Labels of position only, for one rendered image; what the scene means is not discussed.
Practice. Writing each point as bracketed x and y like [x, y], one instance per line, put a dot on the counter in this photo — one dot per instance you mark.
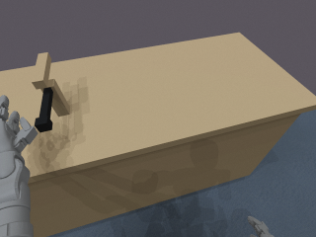
[137, 127]

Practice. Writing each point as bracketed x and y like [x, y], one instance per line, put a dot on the robot right hand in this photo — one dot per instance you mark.
[260, 227]

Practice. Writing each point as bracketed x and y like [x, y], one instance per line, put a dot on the left robot forearm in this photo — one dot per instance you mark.
[15, 196]

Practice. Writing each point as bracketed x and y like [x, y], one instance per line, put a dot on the robot left hand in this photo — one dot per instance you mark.
[11, 137]

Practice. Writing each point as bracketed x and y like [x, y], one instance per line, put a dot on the tap lever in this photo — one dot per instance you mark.
[43, 122]

